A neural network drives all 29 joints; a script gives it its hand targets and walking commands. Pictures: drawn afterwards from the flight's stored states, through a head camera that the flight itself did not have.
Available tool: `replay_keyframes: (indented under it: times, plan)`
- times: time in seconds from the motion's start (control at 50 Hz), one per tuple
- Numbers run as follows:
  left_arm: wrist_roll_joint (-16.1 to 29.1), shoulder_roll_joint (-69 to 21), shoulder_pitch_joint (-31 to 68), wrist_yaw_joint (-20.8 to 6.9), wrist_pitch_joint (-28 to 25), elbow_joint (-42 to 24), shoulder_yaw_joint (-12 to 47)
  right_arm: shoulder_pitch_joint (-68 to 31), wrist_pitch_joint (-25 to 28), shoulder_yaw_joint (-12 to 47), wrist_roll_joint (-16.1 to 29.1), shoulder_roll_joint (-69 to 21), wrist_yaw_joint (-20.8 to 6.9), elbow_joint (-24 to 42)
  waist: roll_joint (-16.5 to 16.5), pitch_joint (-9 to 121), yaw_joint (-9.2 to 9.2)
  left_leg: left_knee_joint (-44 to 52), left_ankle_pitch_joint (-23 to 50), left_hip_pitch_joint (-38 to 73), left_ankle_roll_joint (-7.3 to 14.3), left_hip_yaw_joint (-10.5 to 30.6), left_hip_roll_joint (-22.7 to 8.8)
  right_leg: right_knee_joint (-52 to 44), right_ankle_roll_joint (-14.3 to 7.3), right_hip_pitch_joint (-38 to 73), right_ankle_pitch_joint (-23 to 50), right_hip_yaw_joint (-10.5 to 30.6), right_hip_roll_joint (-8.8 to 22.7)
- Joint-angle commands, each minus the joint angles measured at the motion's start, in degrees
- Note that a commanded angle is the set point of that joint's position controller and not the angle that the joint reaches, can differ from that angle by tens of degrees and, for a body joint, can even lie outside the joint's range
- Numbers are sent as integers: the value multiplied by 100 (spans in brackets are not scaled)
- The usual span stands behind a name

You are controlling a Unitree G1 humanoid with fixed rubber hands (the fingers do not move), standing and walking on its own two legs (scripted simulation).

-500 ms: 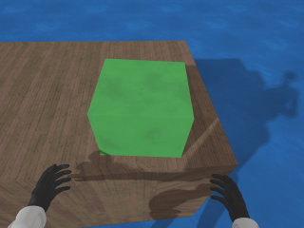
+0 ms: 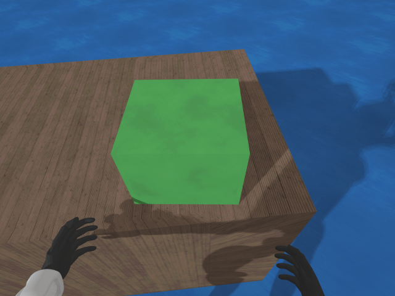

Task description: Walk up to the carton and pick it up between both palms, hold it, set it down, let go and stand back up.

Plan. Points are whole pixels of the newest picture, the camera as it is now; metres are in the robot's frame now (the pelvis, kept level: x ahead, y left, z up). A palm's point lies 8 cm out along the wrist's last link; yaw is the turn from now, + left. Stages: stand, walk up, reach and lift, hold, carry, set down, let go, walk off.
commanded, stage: set down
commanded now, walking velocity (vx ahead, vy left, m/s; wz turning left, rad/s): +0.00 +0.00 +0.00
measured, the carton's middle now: (186, 141) +0.45 +0.04 +0.04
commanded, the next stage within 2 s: let go in 0.42 s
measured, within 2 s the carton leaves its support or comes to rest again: neither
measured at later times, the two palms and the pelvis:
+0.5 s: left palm (59, 262) +0.18 +0.26 +0.01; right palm (307, 294) +0.14 -0.20 -0.08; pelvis -0.01 +0.00 +0.00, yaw +0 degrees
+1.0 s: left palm (61, 263) +0.18 +0.26 +0.01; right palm out of the picture +0.12 -0.22 -0.09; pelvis -0.03 +0.00 -0.01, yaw +0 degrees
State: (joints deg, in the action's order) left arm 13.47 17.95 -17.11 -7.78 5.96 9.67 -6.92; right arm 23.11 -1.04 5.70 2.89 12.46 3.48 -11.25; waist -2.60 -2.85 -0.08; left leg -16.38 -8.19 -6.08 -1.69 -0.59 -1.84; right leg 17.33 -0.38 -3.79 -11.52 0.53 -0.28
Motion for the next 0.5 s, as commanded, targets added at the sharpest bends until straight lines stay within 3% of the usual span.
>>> replay_keyframes:
  times: [0.0,0.02,0.04,0.08,0.18,0.2,0.26,0.34,0.4,0.42,0.46,0.48]
  plan:
    - [-725,344,823,249,423,964,215,-1150,455,-746,-183,-89,2,209,862,-271,229,-38,-439,571,97,-494,248,-581,39,-1066,-939,-201,-11]
    - [-820,262,802,275,469,1084,254,-1205,423,-822,-223,-7,-41,28,727,-353,216,-15,-473,587,54,-463,218,-559,-13,-1118,-1036,-248,-38]
    - [-734,338,873,231,446,1114,264,-1234,448,-771,-230,-50,-7,162,972,-324,180,-52,-514,547,106,-499,249,-579,27,-1061,-1008,-205,-13]
    - [-859,229,889,267,472,1270,291,-1337,482,-809,-284,-16,-55,-178,881,-340,167,-42,-554,591,98,-472,218,-563,18,-1170,-1094,-278,-41]
    - [-890,158,840,246,499,1591,354,-1353,525,-746,-318,7,-90,-500,1072,-359,113,-68,-479,572,106,-491,224,-490,22,-1077,-912,-281,-54]
    - [-1017,7,841,270,508,1656,375,-1417,551,-823,-350,96,-120,-801,899,-382,93,-73,-375,613,26,-473,205,-459,4,-1118,-939,-357,-115]
    - [-1103,-55,887,288,602,1773,451,-1558,552,-843,-335,168,-168,-923,838,-430,99,-41,-577,583,41,-458,195,-489,-44,-1157,-1095,-349,-124]
    - [-937,14,1083,267,641,1726,580,-1703,561,-857,-401,65,-141,-763,1302,-438,5,-79,-778,420,128,-495,193,-513,12,-1115,-1234,-329,-75]
    - [-1061,-105,1076,308,729,1930,605,-1852,561,-887,-420,186,-199,-950,1004,-432,42,-68,-717,442,69,-512,192,-409,-65,-1150,-1189,-405,-129]
    - [-1012,-60,1047,288,755,1971,636,-1811,560,-852,-473,174,-187,-879,1177,-418,35,-79,-802,393,111,-525,195,-399,-44,-1100,-1278,-390,-112]
    - [-932,-12,1086,305,746,1800,690,-1827,550,-857,-455,83,-162,-725,1208,-326,-37,-114,-866,360,139,-520,199,-403,-45,-1126,-1313,-356,-66]
    - [-1016,-28,1175,324,789,1842,684,-1852,506,-850,-450,95,-177,-803,1054,-495,7,-90,-943,299,124,-535,209,-384,-49,-1121,-1392,-380,-53]
